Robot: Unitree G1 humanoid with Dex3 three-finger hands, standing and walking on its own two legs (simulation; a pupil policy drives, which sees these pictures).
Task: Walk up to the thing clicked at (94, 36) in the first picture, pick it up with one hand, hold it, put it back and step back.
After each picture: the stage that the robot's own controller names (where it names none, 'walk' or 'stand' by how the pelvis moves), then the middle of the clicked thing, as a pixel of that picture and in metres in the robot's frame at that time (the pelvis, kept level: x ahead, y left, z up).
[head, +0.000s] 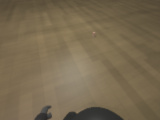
stand; (93, 34) +2.12 -0.05 -0.72
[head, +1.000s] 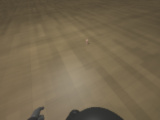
walk; (87, 42) +1.97 +0.26 -0.70
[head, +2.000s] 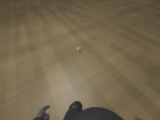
walk; (78, 50) +1.35 +0.39 -0.72
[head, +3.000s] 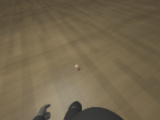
walk; (76, 67) +0.91 +0.31 -0.72
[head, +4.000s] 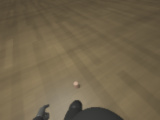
walk; (76, 85) +0.56 +0.26 -0.71
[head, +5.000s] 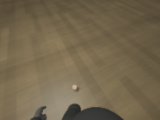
stand; (74, 88) +0.43 +0.21 -0.70
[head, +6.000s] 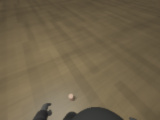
stand; (71, 97) +0.37 +0.22 -0.72
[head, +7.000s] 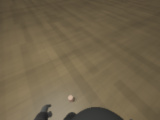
stand; (70, 98) +0.35 +0.23 -0.72
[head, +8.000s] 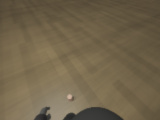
stand; (69, 97) +0.37 +0.23 -0.73
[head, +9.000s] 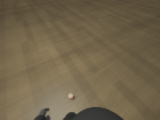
stand; (70, 96) +0.37 +0.22 -0.73
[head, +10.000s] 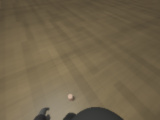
stand; (70, 97) +0.37 +0.22 -0.73
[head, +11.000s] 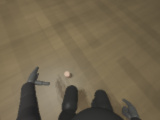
go down; (67, 74) +0.41 +0.23 -0.54
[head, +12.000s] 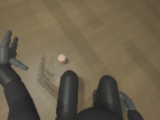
go down; (62, 59) +0.45 +0.26 -0.31
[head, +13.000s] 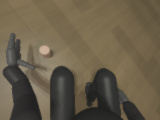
close in; (45, 52) +0.43 +0.29 -0.24
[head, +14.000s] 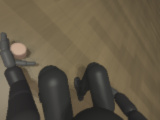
close; (19, 51) +0.42 +0.31 -0.22
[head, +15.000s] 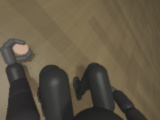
lift; (20, 50) +0.41 +0.31 -0.23
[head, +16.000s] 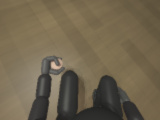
lift; (57, 66) +0.33 +0.25 -0.07
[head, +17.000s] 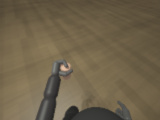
hold; (65, 71) +0.33 +0.18 +0.04
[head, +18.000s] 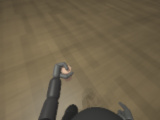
hold; (66, 73) +0.33 +0.17 +0.00
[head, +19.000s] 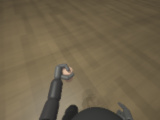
crouch; (67, 74) +0.33 +0.17 -0.01
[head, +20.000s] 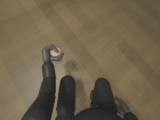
crouch; (57, 55) +0.44 +0.23 -0.09
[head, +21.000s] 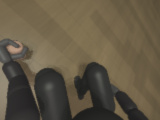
lower; (17, 51) +0.42 +0.31 -0.22
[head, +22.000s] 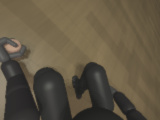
lower; (14, 49) +0.43 +0.31 -0.22
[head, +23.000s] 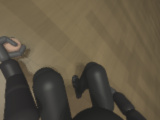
lower; (14, 48) +0.43 +0.31 -0.23
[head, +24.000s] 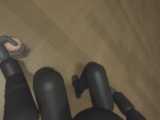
lower; (14, 48) +0.43 +0.31 -0.23
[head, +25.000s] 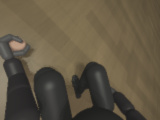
loosen; (18, 47) +0.43 +0.30 -0.23
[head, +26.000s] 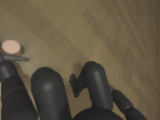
withdraw; (12, 49) +0.42 +0.30 -0.23
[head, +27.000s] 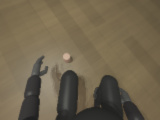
walk; (66, 58) +0.46 +0.23 -0.34
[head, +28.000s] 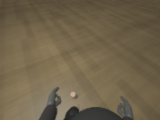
stand; (73, 95) +0.40 +0.17 -0.66
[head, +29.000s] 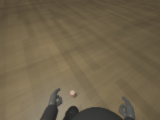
stand; (72, 94) +0.41 +0.20 -0.67
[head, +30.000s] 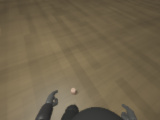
stand; (73, 91) +0.41 +0.19 -0.68
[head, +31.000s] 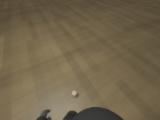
walk; (74, 94) +0.42 +0.19 -0.72
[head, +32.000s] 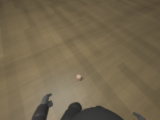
walk; (78, 77) +0.55 +0.16 -0.70
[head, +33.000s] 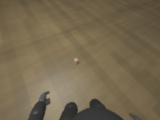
walk; (75, 61) +0.85 +0.19 -0.70
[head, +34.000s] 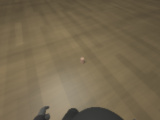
stand; (82, 60) +1.03 +0.19 -0.70
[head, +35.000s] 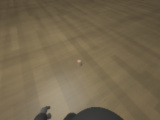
stand; (79, 62) +1.03 +0.21 -0.72
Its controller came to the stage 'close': yes
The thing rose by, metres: 0.71
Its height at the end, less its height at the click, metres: +0.00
